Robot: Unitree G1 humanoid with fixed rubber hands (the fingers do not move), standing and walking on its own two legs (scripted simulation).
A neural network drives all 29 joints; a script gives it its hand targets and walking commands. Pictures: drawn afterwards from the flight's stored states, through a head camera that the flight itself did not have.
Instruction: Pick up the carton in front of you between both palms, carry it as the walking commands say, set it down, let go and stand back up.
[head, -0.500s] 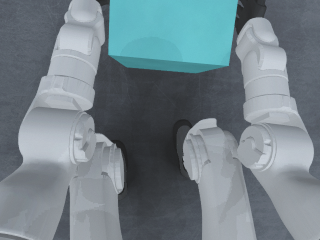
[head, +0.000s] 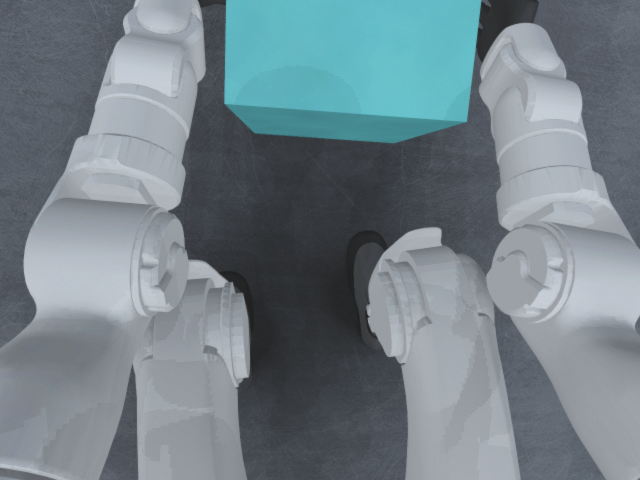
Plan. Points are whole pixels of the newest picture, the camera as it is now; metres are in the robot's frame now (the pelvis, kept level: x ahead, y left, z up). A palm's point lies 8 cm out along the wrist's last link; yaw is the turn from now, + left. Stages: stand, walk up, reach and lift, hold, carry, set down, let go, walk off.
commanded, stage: set down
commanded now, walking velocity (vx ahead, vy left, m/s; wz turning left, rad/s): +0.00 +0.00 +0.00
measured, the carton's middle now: (339, 38) +0.53 -0.08 -0.24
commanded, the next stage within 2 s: let go in 1.72 s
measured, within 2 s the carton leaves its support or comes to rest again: rests again in 0.30 s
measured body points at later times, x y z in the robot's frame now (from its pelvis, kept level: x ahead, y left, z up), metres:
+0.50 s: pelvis +0.00 +0.00 +0.00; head +0.37 +0.01 +0.24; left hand +0.57 +0.08 -0.20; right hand +0.51 -0.24 -0.18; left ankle +0.09 +0.11 -0.34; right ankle +0.13 -0.14 -0.34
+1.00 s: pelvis +0.00 -0.01 +0.04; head +0.34 -0.02 +0.33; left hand +0.60 +0.11 -0.08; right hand +0.51 -0.26 -0.08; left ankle +0.09 +0.11 -0.34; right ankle +0.13 -0.14 -0.34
